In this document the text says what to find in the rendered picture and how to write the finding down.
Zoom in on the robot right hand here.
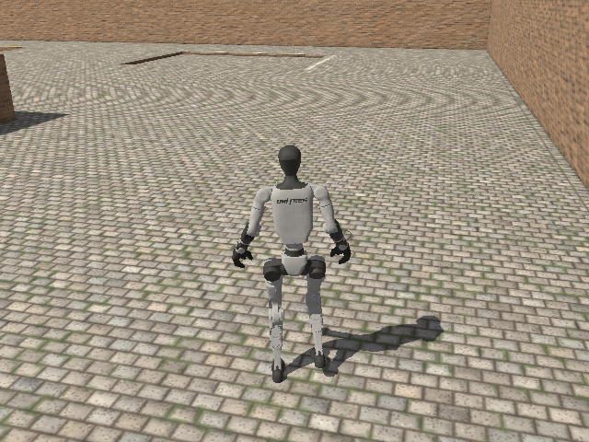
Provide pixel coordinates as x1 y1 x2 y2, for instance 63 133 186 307
330 243 351 264

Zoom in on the right robot forearm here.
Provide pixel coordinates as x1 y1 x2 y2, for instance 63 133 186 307
329 219 348 250

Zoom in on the left robot upper arm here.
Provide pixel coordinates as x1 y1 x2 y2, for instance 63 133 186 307
246 186 272 237

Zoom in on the humanoid robot torso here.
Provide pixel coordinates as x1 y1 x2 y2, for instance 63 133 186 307
271 181 314 276

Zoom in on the right robot upper arm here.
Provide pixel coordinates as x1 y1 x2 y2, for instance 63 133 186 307
310 184 338 234

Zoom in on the left robot forearm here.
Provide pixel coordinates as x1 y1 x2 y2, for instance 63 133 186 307
235 222 255 254

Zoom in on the robot right thigh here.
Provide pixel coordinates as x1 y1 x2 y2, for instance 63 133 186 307
306 255 326 308

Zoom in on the robot left hand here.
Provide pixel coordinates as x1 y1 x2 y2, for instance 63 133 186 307
232 248 253 268

